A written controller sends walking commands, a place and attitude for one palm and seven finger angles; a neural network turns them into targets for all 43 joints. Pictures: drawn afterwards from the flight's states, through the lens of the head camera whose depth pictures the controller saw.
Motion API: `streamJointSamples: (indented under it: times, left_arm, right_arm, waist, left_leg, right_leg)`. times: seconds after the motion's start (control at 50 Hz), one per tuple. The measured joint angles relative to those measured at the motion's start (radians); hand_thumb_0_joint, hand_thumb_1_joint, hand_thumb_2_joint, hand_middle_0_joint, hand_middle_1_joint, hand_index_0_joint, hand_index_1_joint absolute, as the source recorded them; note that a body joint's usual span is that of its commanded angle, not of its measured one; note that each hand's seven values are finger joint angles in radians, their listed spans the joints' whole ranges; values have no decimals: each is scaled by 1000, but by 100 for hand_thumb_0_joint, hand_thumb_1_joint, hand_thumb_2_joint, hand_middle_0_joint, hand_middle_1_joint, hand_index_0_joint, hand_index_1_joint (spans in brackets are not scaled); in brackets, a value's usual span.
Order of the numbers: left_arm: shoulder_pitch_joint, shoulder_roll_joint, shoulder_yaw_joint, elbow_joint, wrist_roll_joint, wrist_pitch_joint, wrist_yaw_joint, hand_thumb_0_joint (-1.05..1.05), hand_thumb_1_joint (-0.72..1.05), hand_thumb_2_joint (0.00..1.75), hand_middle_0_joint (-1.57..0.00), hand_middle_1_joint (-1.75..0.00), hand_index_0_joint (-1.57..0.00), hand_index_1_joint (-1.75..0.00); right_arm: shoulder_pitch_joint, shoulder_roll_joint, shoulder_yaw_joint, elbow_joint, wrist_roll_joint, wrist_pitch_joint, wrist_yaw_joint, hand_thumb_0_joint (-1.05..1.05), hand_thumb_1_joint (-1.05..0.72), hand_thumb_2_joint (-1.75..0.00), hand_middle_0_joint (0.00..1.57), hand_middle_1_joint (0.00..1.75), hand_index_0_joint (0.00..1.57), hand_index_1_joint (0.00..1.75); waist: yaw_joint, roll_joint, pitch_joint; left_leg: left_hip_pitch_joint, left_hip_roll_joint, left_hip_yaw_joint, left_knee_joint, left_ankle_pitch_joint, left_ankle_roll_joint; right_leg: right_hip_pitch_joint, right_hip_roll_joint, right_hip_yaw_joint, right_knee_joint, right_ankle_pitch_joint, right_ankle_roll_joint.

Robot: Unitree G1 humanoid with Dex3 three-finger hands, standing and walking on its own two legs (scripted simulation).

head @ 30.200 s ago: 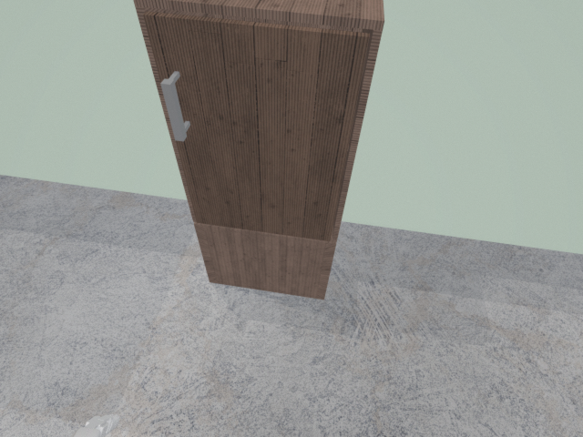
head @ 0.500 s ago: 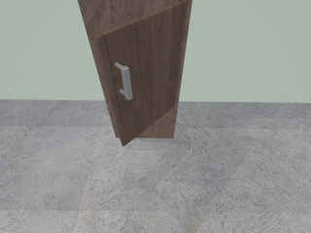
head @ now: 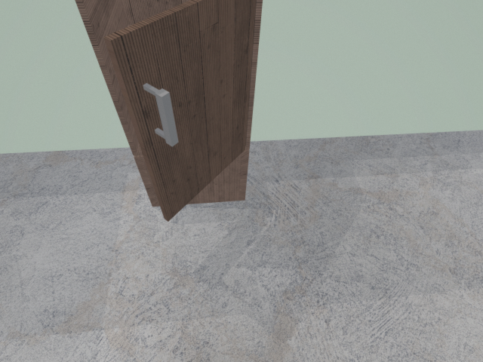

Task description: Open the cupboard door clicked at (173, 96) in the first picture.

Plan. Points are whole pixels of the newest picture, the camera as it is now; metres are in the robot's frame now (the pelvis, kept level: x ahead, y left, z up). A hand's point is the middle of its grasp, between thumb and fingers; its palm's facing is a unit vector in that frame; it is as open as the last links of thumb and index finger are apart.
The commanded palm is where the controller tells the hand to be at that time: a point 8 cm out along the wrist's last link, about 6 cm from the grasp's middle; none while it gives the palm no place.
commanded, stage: walk to a spot facing it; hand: left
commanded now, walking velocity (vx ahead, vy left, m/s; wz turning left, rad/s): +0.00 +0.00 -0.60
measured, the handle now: (161, 115) +0.56 +0.22 +0.06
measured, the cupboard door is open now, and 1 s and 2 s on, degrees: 46 46 46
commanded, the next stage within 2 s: none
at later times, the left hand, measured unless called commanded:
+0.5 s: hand out of the picture +0.10 +0.15 -0.17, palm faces -0.24 -0.94 -0.25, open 7.4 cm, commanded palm none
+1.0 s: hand (211, 332) +0.19 +0.07 -0.16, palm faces -0.56 -0.78 -0.28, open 7.4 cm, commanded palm none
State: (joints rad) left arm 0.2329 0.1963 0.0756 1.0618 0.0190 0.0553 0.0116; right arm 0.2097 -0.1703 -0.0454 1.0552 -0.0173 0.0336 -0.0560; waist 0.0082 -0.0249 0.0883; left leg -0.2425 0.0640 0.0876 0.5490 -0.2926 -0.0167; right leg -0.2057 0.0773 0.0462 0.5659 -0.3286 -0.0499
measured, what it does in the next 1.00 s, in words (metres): steps on the spot, turning right: right foot, then left foot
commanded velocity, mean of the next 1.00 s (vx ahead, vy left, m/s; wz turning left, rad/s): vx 0.01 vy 0.00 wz -0.60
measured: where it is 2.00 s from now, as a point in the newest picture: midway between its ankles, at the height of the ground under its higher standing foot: outside the picture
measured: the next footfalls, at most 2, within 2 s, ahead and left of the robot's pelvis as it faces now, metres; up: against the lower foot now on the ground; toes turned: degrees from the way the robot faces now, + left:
right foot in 0.24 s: +0.01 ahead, -0.15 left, +0.00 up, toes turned -11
left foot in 0.60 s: +0.08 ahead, +0.08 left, +0.00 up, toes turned -19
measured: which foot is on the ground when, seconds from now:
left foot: down 0.00-0.24, up 0.26-0.58, down 0.60-0.96, up 0.98-1.00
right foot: up 0.00-0.22, down 0.24-0.58, up 0.60-0.94, down 0.96-1.00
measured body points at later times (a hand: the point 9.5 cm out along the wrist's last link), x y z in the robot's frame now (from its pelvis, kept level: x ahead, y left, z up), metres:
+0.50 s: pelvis -0.01 -0.03 +0.00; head +0.05 -0.04 +0.45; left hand +0.11 +0.20 -0.15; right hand +0.03 -0.31 -0.13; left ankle +0.02 +0.10 -0.69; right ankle -0.03 -0.14 -0.73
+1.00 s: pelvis -0.02 -0.05 -0.01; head +0.02 -0.09 +0.43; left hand +0.22 +0.11 -0.14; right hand -0.14 -0.28 -0.16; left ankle +0.04 +0.09 -0.71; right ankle -0.07 -0.14 -0.74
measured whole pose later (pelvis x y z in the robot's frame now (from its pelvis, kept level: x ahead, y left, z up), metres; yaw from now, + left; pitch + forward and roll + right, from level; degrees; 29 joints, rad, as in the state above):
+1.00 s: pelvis -0.02 -0.05 -0.01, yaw -36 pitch +1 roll +0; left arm 0.14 0.24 0.07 0.90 0.03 0.03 -0.02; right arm 0.24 -0.24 -0.06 0.93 -0.01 0.05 -0.03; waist -0.01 0.04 0.11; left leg -0.33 0.16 0.13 0.84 -0.50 -0.06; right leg -0.31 0.00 -0.05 0.63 -0.31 -0.02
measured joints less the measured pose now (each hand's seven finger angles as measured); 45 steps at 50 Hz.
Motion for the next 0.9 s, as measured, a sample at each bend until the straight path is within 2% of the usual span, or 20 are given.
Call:
streamJointSamples:
  times: [0.04,0.08,0.12,0.2,0.24,0.26,0.3,0.34,0.38,0.42,0.5,0.54,0.58,0.6,0.62,0.66,0.7,0.74,0.8,0.9]
  left_arm:
    - [-16,6,5,-15,1,8,-5,0,91,90,-20,-30,-20,-30]
    - [-36,12,13,-34,4,15,-14,0,91,90,-20,-30,-20,-30]
    - [-56,17,19,-55,5,15,-22,0,91,90,-20,-30,-20,-30]
    - [-77,23,19,-96,5,3,-32,0,91,90,-20,-29,-20,-30]
    - [-69,38,16,-116,8,-12,-35,0,91,90,-20,-30,-20,-30]
    - [-70,40,18,-118,12,-21,-30,0,91,90,-20,-30,-20,-30]
    - [-77,31,12,-117,12,-26,-19,0,91,90,-20,-30,-20,-30]
    - [-69,22,9,-119,13,-21,-11,0,91,90,-20,-30,-20,-30]
    - [-56,19,7,-122,13,-18,-4,0,91,90,-20,-30,-20,-30]
    - [-45,17,3,-122,14,-18,0,0,91,90,-20,-30,-20,-30]
    - [-30,14,-2,-126,15,-15,-2,0,91,90,-20,-30,-20,-30]
    - [-26,16,-1,-127,15,-12,-3,0,90,90,-20,-30,-20,-30]
    - [-21,19,1,-130,10,-4,-5,0,90,90,-20,-30,-20,-30]
    - [-22,20,2,-132,4,2,-7,0,90,90,-20,-30,-20,-30]
    - [-33,28,3,-129,2,7,-10,0,90,90,-20,-30,-20,-30]
    - [-47,44,10,-132,8,15,-20,0,91,90,-20,-30,-20,-30]
    - [-59,56,18,-136,13,14,-31,0,91,90,-20,-30,-20,-30]
    - [-68,62,23,-145,12,13,-39,0,91,90,-20,-30,-20,-30]
    - [-74,64,23,-157,10,15,-46,0,91,90,-20,-30,-20,-30]
    - [-85,60,12,-156,8,12,-51,0,91,90,-20,-29,-20,-30]
  right_arm:
    - [3,-2,0,-17,-5,-12,-3,1,-90,-90,20,30,20,30]
    - [9,-5,2,-30,-9,-17,-5,1,-90,-90,20,30,20,30]
    - [12,-9,3,-37,-12,-15,-3,1,-90,-90,20,30,20,30]
    - [7,-25,-4,-48,-16,-5,9,1,-90,-90,20,30,20,30]
    - [12,-29,-9,-61,-8,2,17,1,-90,-90,20,30,20,30]
    - [4,-34,-13,-65,-4,9,21,1,-90,-90,20,30,20,30]
    - [-24,-52,-22,-71,3,28,27,1,-90,-90,20,30,20,30]
    - [-48,-62,-28,-80,6,36,30,1,-90,-90,20,30,20,30]
    - [-74,-63,-29,-96,7,34,32,1,-90,-90,20,30,20,30]
    - [-96,-60,-28,-116,10,29,31,1,-90,-90,20,30,20,30]
    - [-125,-53,-25,-148,16,17,27,1,-90,-90,20,30,20,30]
    - [-132,-46,-21,-159,20,8,25,1,-90,-90,20,30,20,30]
    - [-124,-43,-12,-172,21,-8,22,1,-90,-90,20,30,20,30]
    - [-115,-44,-9,-177,17,-19,20,1,-90,-90,20,30,20,30]
    - [-111,-37,-5,-177,12,-24,17,1,-90,-90,20,30,20,30]
    - [-92,-23,10,-177,0,-25,14,1,-90,-90,20,30,20,30]
    - [-63,-12,21,-176,-7,-24,12,1,-90,-90,20,30,20,30]
    - [-39,-7,26,-173,-8,-21,11,1,-90,-90,20,30,20,30]
    - [-11,-8,24,-162,-9,-19,13,1,-90,-90,20,30,20,30]
    - [22,-27,9,-149,-10,-15,24,1,-90,-89,20,30,21,30]
  waist:
    - [4,1,11]
    - [2,10,21]
    - [4,23,28]
    - [5,58,34]
    - [5,54,22]
    - [7,55,21]
    - [2,73,39]
    - [2,71,41]
    - [4,54,40]
    - [5,34,40]
    - [11,8,30]
    - [15,-5,23]
    - [12,-9,8]
    - [9,-5,0]
    - [12,-17,6]
    - [20,-32,13]
    - [21,-34,14]
    - [21,-28,14]
    - [17,-9,14]
    - [-8,25,19]
  left_leg:
    - [3,9,30,-8,4,8]
    - [11,19,50,-28,16,7]
    - [19,32,67,-47,28,0]
    - [12,75,99,-22,17,-25]
    - [-18,92,115,52,-22,-40]
    - [-54,94,99,138,-100,-44]
    - [-130,67,13,346,-210,-35]
    - [-188,37,-24,485,-209,-32]
    - [-219,14,-36,536,-181,-36]
    - [-225,-3,-45,513,-165,-40]
    - [-190,-27,-63,371,-155,-40]
    - [-150,-38,-70,261,-137,-36]
    - [-83,-37,-75,88,-59,-26]
    - [-69,-28,-79,40,-22,-2]
    - [-71,-28,-67,53,-17,14]
    - [-55,-14,-41,51,-21,25]
    - [-30,3,-25,13,-8,21]
    - [-9,20,-8,-27,11,16]
    - [11,45,24,-58,22,6]
    - [21,84,91,-23,-10,-19]
  right_leg:
    - [-78,-9,-16,186,-110,17]
    - [-143,-25,-31,346,-163,31]
    - [-175,-51,-49,392,-166,41]
    - [-144,-91,-80,234,-122,48]
    - [-88,-107,-77,60,17,37]
    - [-98,-103,-68,58,39,31]
    - [-109,-82,-61,93,4,26]
    - [-101,-68,-43,69,2,24]
    - [-92,-57,-15,29,29,25]
    - [-85,-47,12,-6,55,22]
    - [-82,-24,55,-39,79,26]
    - [-89,-13,75,-34,80,33]
    - [-108,4,89,-5,67,44]
    - [-131,13,85,37,27,45]
    - [-158,8,75,117,-56,51]
    - [-223,-2,39,320,-152,68]
    - [-273,-20,2,481,-146,85]
    - [-299,-46,-26,559,-117,98]
    - [-286,-82,-55,509,-96,109]
    - [-184,-103,-99,236,-93,91]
